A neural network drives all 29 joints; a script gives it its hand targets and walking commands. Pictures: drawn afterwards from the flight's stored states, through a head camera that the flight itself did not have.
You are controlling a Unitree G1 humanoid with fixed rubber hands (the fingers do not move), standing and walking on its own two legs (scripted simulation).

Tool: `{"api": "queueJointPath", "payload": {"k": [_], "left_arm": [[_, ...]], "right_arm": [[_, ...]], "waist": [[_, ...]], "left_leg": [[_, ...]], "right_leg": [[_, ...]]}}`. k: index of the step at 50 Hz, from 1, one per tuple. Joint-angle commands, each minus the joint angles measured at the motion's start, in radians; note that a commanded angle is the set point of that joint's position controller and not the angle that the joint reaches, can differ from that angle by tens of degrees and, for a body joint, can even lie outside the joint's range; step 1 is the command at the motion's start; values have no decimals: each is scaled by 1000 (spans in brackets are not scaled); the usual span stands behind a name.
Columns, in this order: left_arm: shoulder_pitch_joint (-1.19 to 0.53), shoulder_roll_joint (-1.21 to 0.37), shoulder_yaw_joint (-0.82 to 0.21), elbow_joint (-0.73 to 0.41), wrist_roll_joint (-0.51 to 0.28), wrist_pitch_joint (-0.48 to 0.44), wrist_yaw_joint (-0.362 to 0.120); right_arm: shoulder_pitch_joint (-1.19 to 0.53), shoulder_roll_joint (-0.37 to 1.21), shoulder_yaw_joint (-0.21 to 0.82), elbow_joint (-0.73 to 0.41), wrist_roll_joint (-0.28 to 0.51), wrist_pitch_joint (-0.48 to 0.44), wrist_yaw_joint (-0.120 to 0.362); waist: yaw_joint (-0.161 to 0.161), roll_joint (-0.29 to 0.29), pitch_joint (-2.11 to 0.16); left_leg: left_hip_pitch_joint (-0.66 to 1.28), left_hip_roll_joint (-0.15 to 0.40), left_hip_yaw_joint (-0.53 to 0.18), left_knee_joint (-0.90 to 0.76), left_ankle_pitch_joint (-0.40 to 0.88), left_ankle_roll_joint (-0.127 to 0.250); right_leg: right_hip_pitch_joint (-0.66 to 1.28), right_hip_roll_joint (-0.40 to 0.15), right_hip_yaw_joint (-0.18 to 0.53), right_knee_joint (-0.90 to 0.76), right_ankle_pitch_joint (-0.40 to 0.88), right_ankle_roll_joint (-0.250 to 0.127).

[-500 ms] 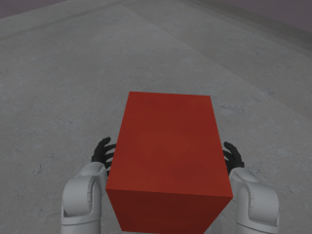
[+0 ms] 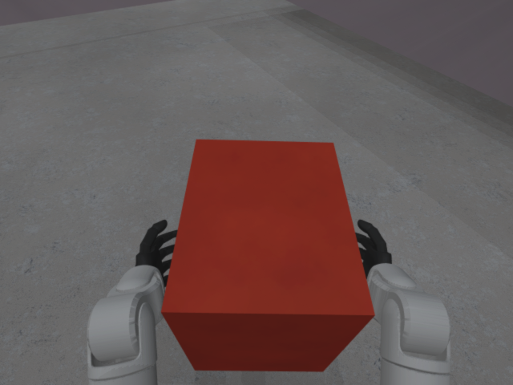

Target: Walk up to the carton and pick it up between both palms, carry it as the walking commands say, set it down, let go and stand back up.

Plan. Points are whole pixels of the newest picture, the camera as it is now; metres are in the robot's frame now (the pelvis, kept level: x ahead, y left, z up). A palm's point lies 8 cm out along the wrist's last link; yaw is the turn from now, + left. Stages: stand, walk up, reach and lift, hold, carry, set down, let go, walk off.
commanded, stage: carry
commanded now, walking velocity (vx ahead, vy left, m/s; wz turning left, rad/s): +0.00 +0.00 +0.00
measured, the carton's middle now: (262, 260) +0.33 +0.02 +0.03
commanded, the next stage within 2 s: none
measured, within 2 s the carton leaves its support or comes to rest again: neither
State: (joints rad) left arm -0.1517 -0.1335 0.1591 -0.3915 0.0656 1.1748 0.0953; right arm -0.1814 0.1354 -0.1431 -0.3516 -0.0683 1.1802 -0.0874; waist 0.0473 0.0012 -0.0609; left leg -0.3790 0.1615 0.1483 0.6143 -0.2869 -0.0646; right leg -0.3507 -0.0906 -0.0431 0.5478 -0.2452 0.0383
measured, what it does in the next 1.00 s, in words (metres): stands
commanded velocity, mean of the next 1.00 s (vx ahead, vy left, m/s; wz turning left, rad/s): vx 0.00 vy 0.00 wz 0.00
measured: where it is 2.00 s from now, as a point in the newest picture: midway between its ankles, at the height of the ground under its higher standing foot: outside the picture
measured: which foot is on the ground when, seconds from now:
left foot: down 0.00-1.00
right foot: down 0.00-1.00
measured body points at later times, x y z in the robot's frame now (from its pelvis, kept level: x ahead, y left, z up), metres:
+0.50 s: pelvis -0.03 -0.03 +0.00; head -0.04 -0.04 +0.45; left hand +0.24 +0.13 +0.08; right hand +0.25 -0.19 +0.07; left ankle +0.00 +0.12 -0.73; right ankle +0.01 -0.16 -0.73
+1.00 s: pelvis -0.04 +0.00 +0.00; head -0.05 +0.01 +0.45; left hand +0.23 +0.17 +0.07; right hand +0.24 -0.15 +0.08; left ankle +0.00 +0.12 -0.73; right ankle +0.01 -0.16 -0.73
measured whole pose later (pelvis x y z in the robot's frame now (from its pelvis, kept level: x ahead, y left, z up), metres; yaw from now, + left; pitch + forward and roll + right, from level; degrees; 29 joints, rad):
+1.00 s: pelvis -0.04 +0.00 +0.00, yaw +1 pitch +2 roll +0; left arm -0.15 -0.13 0.15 -0.30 0.08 1.16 0.08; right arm -0.16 0.13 -0.16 -0.30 -0.07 1.17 -0.09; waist 0.02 -0.02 -0.06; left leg -0.37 0.07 0.14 0.55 -0.21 0.00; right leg -0.37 -0.12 -0.06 0.54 -0.20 0.07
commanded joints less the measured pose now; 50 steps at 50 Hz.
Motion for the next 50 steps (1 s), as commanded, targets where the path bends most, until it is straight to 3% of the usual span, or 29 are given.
{"api": "queueJointPath", "payload": {"k": [1, 2, 4, 6, 7, 8, 9, 13, 14, 15, 20, 21, 23, 24, 27, 29, 30, 31, 32, 33, 34, 35, 40, 42, 43, 45, 48, 49, 50], "left_arm": [[-449, -860, -783, -21, -392, 18, -278], [-558, -884, -791, -36, -399, 8, -281], [-480, -883, -741, 26, -357, 1, -276], [-504, -895, -751, 9, -352, -1, -272], [-447, -880, -706, 26, -335, 6, -271], [-461, -899, -705, 52, -334, 0, -271], [-445, -880, -692, 35, -317, -5, -262], [-488, -874, -684, 19, -298, 2, -249], [-489, -874, -708, 1, -307, 3, -254], [-463, -877, -703, 38, -296, 6, -255], [-503, -878, -728, 13, -334, -3, -264], [-543, -886, -736, -1, -338, -1, -267], [-536, -905, -729, 35, -354, 1, -273], [-573, -910, -757, -31, -378, -5, -273], [-473, -891, -733, 48, -351, 10, -279], [-508, -898, -748, 22, -360, 7, -275], [-497, -887, -752, 12, -352, 6, -275], [-537, -897, -761, -1, -364, 6, -273], [-528, -915, -754, 22, -364, 3, -277], [-547, -908, -775, 6, -374, 3, -276], [-545, -923, -756, 22, -371, 0, -276], [-551, -916, -766, 1, -378, -2, -274], [-547, -909, -775, -13, -379, -9, -272], [-540, -908, -767, -11, -382, -9, -278], [-517, -913, -780, -33, -383, -16, -270], [-503, -925, -774, -18, -380, -18, -275], [-499, -903, -772, 20, -369, -6, -278], [-494, -891, -760, 4, -362, -8, -274], [-536, -890, -769, 13, -370, -4, -274]], "right_arm": [[-326, 848, 716, 0, 285, 2, 244], [-376, 870, 728, 14, 293, 7, 247], [-482, 867, 744, -49, 322, 8, 253], [-591, 893, 787, -121, 371, 3, 258], [-531, 908, 785, -67, 370, 18, 258], [-616, 889, 797, -129, 388, 5, 259], [-533, 894, 778, -81, 382, 14, 263], [-487, 924, 775, -8, 378, 28, 275], [-453, 911, 778, -4, 366, 24, 276], [-499, 914, 785, -13, 378, 24, 278], [-483, 903, 785, -31, 364, 12, 272], [-534, 904, 770, -41, 364, 15, 269], [-525, 919, 762, -22, 362, 8, 263], [-524, 931, 762, -38, 367, 2, 257], [-455, 889, 749, -20, 330, 13, 254], [-435, 905, 733, 8, 334, 14, 260], [-439, 901, 739, 11, 335, 10, 262], [-428, 912, 722, 34, 334, 10, 265], [-460, 900, 721, 16, 328, 7, 264], [-456, 897, 726, 17, 331, 1, 267], [-489, 895, 720, -11, 328, -3, 263], [-480, 908, 725, -9, 334, -4, 263], [-444, 905, 710, 15, 332, -11, 266], [-435, 890, 712, -8, 319, -15, 261], [-417, 895, 717, -21, 333, -17, 264], [-482, 884, 725, -84, 338, -27, 262], [-430, 875, 736, -13, 324, -14, 266], [-429, 876, 729, -16, 326, -15, 266], [-403, 874, 722, 31, 314, -6, 266]], "waist": [[-57, -197, -377], [-61, -203, -352], [-62, -238, -319], [-55, -74, -282], [-48, -143, -285], [-51, -100, -356], [-49, -75, -364], [-49, -76, -319], [-46, -1, -282], [-47, -41, -269], [-53, -102, -255], [-50, -44, -261], [-50, -86, -300], [-53, -14, -330], [-45, -72, -291], [-45, -41, -284], [-39, 41, -274], [-37, 45, -291], [-35, 11, -250], [-37, 59, -267], [-34, -5, -245], [-31, 13, -264], [-32, 60, -318], [-35, -29, -313], [-33, 18, -357], [-29, 47, -327], [-31, 23, -265], [-33, 62, -257], [-33, 34, -221]], "left_leg": [[-71, -30, -31, 114, -202, -17], [-11, -62, -4, 34, -164, -34], [52, -47, -5, 5, -48, -25], [98, 6, -53, -90, 212, -6], [78, 14, -59, -71, 195, -9], [104, 10, -72, -67, 278, 1], [104, 5, -60, -89, 200, 10], [105, -24, -41, -97, 45, 5], [81, -41, -45, -112, 48, 1], [86, -39, -48, -105, 19, -4], [100, -25, -50, -114, 52, 6], [125, -27, -43, -114, 94, 9], [126, -17, -67, -137, 88, 19], [151, -10, -68, -133, 151, 22], [122, -14, -56, -153, 65, 28], [148, -15, -51, -149, 36, 35], [122, -24, -61, -186, 49, 32], [115, 2, -82, -199, 90, 39], [77, -14, -64, -209, -4, 38], [94, -2, -86, -216, 66, 47], [64, -2, -79, -216, 48, 44], [65, 2, -84, -222, -25, 54], [98, -2, -93, -199, 126, 51], [120, -3, -80, -188, 137, 56], [156, -4, -53, -168, 218, 49], [126, -4, -71, -193, 176, 57], [77, 3, -95, -223, -55, 65], [79, -9, -84, -217, -37, 61], [53, 0, -102, -243, -90, 71]], "right_leg": [[335, -253, 194, -105, 830, -49], [284, -207, 138, -73, 828, -105], [188, -148, 78, -79, 650, -73], [138, -93, -3, -18, 500, -25], [158, -95, 20, -25, 464, -31], [194, -100, 7, -18, 479, -27], [181, -96, 9, -38, 325, -36], [138, -112, 72, -113, 200, -54], [112, -112, 89, -115, 167, -69], [90, -107, 103, -143, 86, -65], [62, -92, 73, -158, 65, -55], [43, -92, 81, -147, 130, -60], [72, -83, 64, -124, 120, -49], [92, -75, 51, -92, 173, -52], [88, -80, 61, -129, 109, -36], [27, -69, 54, -139, 3, -47], [63, -66, 45, -114, 27, -43], [69, -56, 28, -92, 55, -34], [66, -42, 13, -101, -11, -31], [66, -32, 0, -62, 46, -24], [72, -30, -7, -73, 28, -20], [83, -20, -12, -62, 7, -29], [104, -52, 1, -46, 79, -23], [101, -57, 1, -66, 92, -21], [106, -56, 3, -47, 177, -22], [102, -49, -15, -41, 81, -16], [74, -39, -5, -74, -12, -30], [69, -33, -20, -75, 1, -31], [50, -19, -42, -50, -30, -24]]}}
